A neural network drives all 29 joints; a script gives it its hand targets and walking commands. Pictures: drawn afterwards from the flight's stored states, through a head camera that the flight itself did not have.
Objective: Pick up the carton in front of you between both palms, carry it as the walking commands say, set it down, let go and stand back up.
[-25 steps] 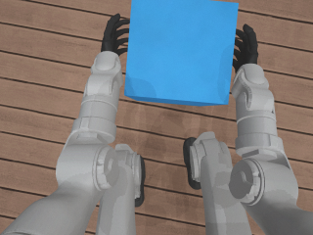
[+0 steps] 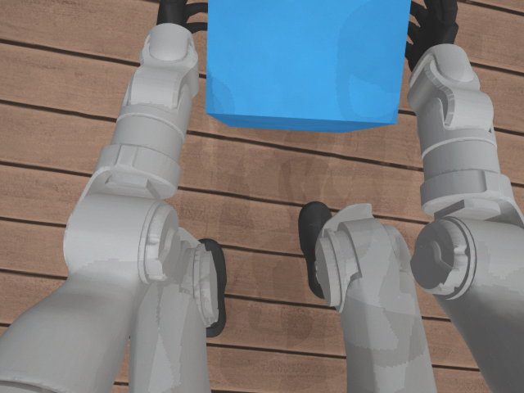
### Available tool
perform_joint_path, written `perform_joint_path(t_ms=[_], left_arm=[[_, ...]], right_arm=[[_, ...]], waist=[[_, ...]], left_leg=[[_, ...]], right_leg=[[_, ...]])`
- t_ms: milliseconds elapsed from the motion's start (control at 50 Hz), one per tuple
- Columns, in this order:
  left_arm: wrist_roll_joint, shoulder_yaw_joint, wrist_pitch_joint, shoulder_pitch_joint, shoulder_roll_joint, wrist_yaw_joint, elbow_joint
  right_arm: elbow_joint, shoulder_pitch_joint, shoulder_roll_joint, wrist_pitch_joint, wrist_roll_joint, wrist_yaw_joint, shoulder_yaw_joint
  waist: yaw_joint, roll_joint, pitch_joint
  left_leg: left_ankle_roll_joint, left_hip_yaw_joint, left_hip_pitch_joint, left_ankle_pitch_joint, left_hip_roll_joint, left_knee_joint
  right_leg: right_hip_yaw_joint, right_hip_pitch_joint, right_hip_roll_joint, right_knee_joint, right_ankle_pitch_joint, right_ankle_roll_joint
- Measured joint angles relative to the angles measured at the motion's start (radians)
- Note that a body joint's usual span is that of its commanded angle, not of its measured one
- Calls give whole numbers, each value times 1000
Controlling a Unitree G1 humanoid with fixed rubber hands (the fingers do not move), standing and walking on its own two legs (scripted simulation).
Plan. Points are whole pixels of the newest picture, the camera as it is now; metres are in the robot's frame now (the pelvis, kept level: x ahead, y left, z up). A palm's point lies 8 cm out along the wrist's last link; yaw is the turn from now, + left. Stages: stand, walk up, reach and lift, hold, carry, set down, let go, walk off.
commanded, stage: set down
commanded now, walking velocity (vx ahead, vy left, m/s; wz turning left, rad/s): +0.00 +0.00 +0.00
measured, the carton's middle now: (296, 54) +0.52 -0.09 -0.23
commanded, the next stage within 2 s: none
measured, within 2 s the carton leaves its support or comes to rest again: rests again in 0.64 s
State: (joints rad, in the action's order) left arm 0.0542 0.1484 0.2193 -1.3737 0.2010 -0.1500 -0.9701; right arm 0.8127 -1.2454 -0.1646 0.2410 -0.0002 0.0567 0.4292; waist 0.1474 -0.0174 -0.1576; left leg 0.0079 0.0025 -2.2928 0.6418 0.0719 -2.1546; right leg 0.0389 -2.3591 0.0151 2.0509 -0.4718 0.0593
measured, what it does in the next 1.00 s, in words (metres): stands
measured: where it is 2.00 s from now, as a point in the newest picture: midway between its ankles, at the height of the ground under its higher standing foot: (265, 284)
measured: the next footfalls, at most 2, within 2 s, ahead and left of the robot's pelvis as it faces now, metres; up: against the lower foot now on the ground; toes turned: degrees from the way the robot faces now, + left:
none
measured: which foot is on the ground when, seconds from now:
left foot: down 0.00-1.00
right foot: down 0.00-1.00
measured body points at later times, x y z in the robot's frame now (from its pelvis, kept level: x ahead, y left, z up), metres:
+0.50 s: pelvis -0.01 +0.00 -0.01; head +0.35 +0.01 +0.25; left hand +0.55 +0.07 -0.19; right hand +0.51 -0.24 -0.17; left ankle +0.08 +0.11 -0.35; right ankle +0.13 -0.13 -0.35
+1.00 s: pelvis -0.01 +0.00 -0.01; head +0.36 +0.01 +0.24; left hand +0.55 +0.07 -0.20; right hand +0.50 -0.25 -0.19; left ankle +0.08 +0.11 -0.35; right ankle +0.13 -0.13 -0.35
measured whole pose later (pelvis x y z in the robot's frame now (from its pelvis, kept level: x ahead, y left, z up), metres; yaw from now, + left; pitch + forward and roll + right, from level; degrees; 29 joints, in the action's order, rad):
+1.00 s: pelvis -0.01 +0.00 -0.01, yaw +0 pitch +38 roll -2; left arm 0.14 0.16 0.12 -1.47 0.23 -0.03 -1.09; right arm 1.10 -1.36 -0.25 0.09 -0.03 0.00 0.50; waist 0.13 0.03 -0.32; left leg -0.01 0.03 -2.26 0.64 0.09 -2.22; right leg 0.02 -2.31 0.01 2.11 -0.47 0.05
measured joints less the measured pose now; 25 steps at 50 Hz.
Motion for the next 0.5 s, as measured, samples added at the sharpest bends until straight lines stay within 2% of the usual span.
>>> perform_joint_path(t_ms=[180, 340, 500], left_arm=[[-19, -12, -13, -3, 17, 6, -51], [-4, -13, -24, -51, 25, 24, -105], [19, 0, -31, -69, 17, 63, -107]], right_arm=[[68, -14, -10, -18, -3, -14, -15], [137, -62, -36, -36, -14, -33, 0], [177, -83, -57, -65, -25, -44, 34]], waist=[[3, -2, -7], [6, 5, -44], [-7, 12, -77]], left_leg=[[-4, 3, -7, -5, 14, -19], [-10, 13, -16, -23, 27, -32], [-9, 16, -5, -19, 26, -45]], right_leg=[[1, -1, -7, 23, -5, 0], [-7, 0, -18, 33, 3, -3], [-11, 13, -15, 42, 2, -3]])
